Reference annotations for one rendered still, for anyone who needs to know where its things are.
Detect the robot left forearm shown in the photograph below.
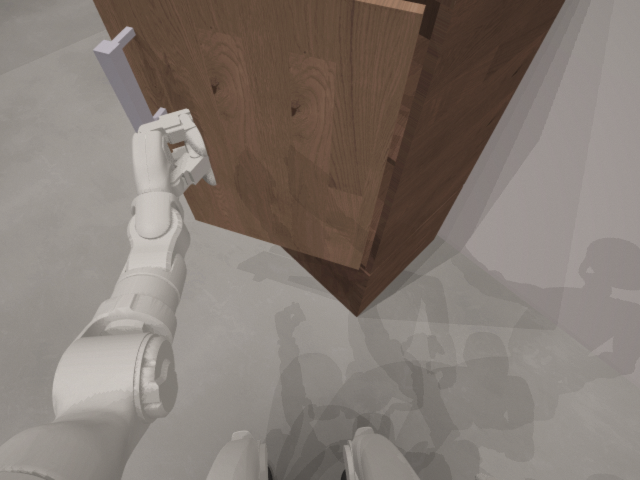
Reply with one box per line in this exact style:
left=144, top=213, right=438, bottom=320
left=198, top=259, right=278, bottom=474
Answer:
left=52, top=191, right=191, bottom=416

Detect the robot left shin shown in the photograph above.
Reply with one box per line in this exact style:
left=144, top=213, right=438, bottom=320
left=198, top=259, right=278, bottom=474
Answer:
left=231, top=431, right=254, bottom=441

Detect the cupboard door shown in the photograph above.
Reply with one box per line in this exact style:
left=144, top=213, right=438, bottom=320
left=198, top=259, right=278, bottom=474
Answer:
left=93, top=0, right=426, bottom=270

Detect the handle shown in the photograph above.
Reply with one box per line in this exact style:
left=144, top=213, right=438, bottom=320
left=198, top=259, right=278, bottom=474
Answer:
left=93, top=26, right=168, bottom=133

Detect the robot right thigh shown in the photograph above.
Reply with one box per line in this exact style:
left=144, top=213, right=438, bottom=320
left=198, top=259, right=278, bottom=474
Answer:
left=343, top=434, right=420, bottom=480

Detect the left robot upper arm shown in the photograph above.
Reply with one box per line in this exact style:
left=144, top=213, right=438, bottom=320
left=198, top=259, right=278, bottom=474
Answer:
left=0, top=332, right=178, bottom=480

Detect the robot left hand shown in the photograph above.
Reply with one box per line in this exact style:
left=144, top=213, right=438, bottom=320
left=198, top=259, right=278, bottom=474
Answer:
left=131, top=109, right=217, bottom=200

